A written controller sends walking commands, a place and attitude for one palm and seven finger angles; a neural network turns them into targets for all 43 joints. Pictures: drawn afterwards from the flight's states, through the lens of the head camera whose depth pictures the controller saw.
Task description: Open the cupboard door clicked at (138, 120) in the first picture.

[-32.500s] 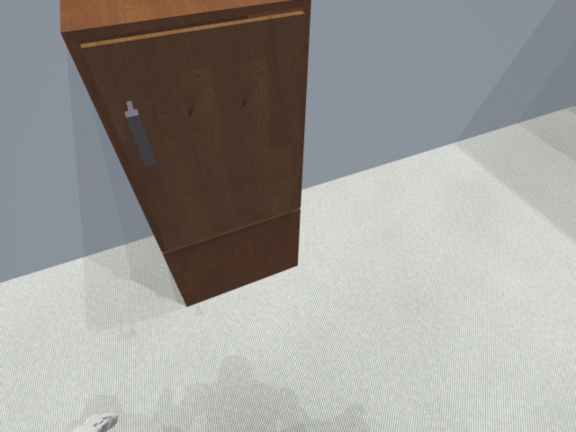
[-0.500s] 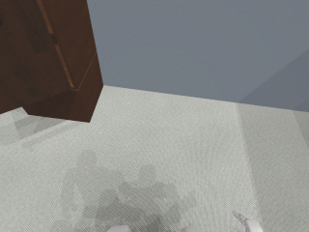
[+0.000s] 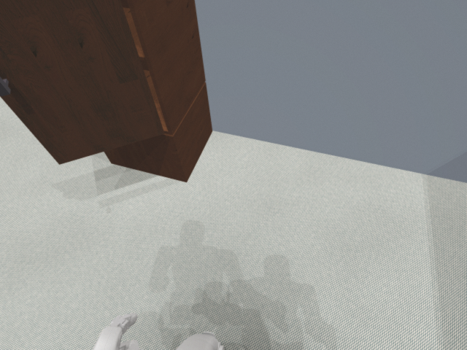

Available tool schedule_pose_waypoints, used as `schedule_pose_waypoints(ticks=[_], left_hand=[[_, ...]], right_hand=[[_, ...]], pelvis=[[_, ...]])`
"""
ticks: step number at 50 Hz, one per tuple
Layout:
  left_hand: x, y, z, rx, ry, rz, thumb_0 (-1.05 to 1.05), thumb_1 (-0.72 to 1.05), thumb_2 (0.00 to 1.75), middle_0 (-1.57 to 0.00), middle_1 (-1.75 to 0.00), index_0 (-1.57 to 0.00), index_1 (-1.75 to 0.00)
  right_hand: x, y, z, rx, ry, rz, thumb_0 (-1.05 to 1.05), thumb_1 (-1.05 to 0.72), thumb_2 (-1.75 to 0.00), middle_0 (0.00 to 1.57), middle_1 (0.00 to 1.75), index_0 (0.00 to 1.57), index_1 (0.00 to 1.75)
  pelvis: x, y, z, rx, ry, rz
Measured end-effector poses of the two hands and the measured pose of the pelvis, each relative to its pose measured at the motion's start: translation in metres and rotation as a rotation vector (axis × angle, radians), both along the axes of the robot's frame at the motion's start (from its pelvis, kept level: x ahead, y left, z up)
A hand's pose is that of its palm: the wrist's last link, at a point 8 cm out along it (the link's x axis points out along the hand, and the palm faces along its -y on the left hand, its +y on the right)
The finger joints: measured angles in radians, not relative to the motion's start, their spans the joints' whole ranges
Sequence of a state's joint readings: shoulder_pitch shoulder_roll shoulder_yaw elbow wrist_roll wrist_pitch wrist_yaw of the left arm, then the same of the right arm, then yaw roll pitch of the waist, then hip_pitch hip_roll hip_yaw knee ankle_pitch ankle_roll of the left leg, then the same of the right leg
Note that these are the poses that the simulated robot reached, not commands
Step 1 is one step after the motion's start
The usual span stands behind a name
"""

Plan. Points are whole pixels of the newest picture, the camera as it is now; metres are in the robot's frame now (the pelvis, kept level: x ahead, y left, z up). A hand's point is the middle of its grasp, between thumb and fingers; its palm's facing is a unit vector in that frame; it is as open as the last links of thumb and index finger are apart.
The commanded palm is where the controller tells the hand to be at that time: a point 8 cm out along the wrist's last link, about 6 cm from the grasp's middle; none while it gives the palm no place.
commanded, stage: turn to face it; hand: left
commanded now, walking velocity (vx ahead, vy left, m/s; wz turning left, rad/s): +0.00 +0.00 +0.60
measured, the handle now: out of the picture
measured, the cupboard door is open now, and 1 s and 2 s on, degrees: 39 39 39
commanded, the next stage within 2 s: take the last steps up to it in 0.54 s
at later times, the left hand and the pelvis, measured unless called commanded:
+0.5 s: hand out of the picture -0.04 +0.27 -0.18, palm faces +0.32 -0.92 -0.23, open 7.4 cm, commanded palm none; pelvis +0.00 +0.06 +0.00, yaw +16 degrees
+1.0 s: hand out of the picture +0.02 +0.22 -0.15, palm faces +0.42 -0.88 -0.23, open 7.3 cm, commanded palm none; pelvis +0.04 +0.04 +0.01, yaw +23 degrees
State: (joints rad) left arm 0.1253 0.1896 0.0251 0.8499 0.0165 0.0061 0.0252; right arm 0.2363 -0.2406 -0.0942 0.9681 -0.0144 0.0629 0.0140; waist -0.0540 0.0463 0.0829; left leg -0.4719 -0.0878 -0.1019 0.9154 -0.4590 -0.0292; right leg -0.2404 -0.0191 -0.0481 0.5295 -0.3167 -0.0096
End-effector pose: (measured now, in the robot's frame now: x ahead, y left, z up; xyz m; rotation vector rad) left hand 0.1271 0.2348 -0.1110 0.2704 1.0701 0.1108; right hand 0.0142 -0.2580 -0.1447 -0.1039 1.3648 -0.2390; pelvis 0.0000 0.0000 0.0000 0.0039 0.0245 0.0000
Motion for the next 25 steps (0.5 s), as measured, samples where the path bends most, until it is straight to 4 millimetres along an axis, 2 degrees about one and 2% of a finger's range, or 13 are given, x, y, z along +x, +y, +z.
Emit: schedule_pose_waypoints(ticks=[5, 10, 14, 19, 22, 25], left_hand=[[-0.040, -0.001, 0.001, -0.011, 0.052, 0.097, 0.01, 0.90, 0.90, -0.21, -0.30, -0.20, -0.30], [-0.083, 0.007, -0.008, -0.038, 0.099, 0.208, 0.01, 0.90, 0.90, -0.21, -0.30, -0.20, -0.30], [-0.125, 0.024, -0.022, -0.056, 0.156, 0.297, 0.01, 0.91, 0.90, -0.21, -0.30, -0.20, -0.30], [-0.175, 0.056, -0.050, -0.081, 0.254, 0.397, 0.01, 0.90, 0.90, -0.21, -0.30, -0.20, -0.30], [-0.187, 0.070, -0.050, -0.079, 0.291, 0.432, 0.01, 0.91, 0.90, -0.20, -0.30, -0.20, -0.30], [-0.183, 0.079, -0.041, -0.086, 0.267, 0.449, 0.01, 0.91, 0.90, -0.20, -0.30, -0.19, -0.30]], right_hand=[[0.027, -0.009, 0.007, 0.001, -0.008, 0.076, 0.01, -0.91, -0.90, 0.20, 0.30, 0.20, 0.30], [0.071, -0.002, 0.013, -0.020, -0.033, 0.192, 0.01, -0.91, -0.90, 0.20, 0.30, 0.20, 0.30], [0.118, 0.023, 0.019, -0.042, -0.095, 0.301, 0.01, -0.91, -0.90, 0.19, 0.30, 0.20, 0.30], [0.171, 0.070, 0.025, -0.075, -0.232, 0.419, 0.01, -0.91, -0.90, 0.19, 0.30, 0.20, 0.30], [0.181, 0.094, 0.036, -0.077, -0.273, 0.460, 0.01, -0.91, -0.90, 0.20, 0.30, 0.20, 0.30], [0.178, 0.111, 0.044, -0.073, -0.273, 0.483, 0.01, -0.91, -0.90, 0.20, 0.30, 0.20, 0.30]], pelvis=[[0.002, -0.005, 0.006, 0.020, -0.018, 0.081], [0.003, 0.000, 0.006, 0.026, -0.024, 0.158], [0.003, 0.014, 0.001, 0.018, -0.024, 0.208], [0.003, 0.041, -0.016, 0.000, -0.018, 0.252], [0.002, 0.049, -0.010, -0.013, -0.024, 0.262], [0.001, 0.056, 0.000, -0.032, -0.024, 0.283]])
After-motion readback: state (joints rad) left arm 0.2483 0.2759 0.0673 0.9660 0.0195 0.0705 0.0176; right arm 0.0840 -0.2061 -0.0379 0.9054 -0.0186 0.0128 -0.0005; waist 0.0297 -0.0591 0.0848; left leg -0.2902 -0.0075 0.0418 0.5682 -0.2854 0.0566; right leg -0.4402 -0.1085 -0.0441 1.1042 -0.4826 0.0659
